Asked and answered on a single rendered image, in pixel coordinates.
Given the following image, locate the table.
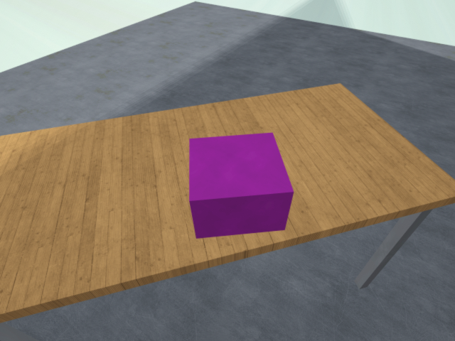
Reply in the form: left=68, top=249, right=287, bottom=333
left=0, top=83, right=455, bottom=341

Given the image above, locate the carton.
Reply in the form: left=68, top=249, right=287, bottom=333
left=189, top=133, right=294, bottom=239

